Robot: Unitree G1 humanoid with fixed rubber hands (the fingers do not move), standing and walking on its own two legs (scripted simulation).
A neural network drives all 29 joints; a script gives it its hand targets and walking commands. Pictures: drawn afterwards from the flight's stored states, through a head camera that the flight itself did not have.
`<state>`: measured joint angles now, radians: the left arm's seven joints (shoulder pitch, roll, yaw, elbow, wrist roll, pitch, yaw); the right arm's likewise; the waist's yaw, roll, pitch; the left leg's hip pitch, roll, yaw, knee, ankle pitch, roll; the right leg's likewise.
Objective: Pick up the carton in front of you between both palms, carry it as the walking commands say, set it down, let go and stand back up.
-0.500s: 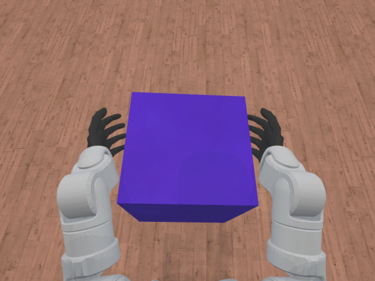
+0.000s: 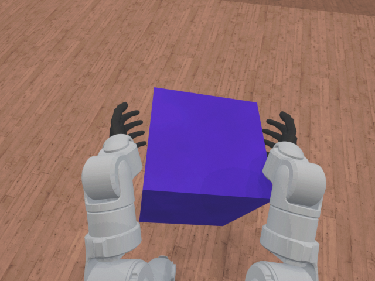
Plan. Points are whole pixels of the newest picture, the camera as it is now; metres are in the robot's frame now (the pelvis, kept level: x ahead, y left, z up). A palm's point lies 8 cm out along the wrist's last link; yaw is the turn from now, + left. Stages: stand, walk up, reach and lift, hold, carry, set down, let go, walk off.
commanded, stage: carry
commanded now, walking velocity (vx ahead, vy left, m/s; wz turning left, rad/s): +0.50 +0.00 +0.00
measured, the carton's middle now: (193, 166) +0.36 +0.04 +0.04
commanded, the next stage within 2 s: none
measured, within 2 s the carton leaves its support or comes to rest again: neither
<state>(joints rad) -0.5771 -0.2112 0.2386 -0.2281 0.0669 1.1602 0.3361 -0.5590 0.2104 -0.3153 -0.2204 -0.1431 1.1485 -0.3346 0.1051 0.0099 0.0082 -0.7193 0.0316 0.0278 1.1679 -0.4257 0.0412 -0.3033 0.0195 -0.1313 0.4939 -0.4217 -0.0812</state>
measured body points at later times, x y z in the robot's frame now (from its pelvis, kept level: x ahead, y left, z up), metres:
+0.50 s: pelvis +0.31 +0.04 +0.03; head +0.36 +0.04 +0.48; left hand +0.68 +0.17 +0.17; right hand +0.66 -0.13 +0.17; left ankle +0.22 +0.12 -0.71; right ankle +0.42 -0.07 -0.65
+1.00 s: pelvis +0.64 +0.06 +0.08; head +0.67 +0.05 +0.53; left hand +1.02 +0.18 +0.24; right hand +0.99 -0.12 +0.22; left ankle +0.71 +0.14 -0.63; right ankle +0.51 -0.05 -0.54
